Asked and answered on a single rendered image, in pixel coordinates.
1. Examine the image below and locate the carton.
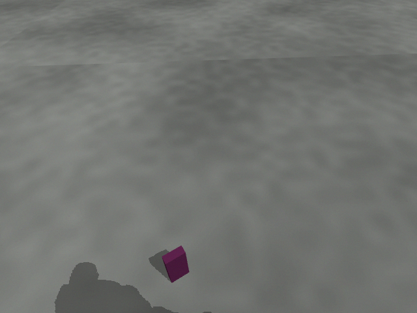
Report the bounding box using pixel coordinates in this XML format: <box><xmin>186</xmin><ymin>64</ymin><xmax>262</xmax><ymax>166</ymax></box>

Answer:
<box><xmin>162</xmin><ymin>245</ymin><xmax>189</xmax><ymax>282</ymax></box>

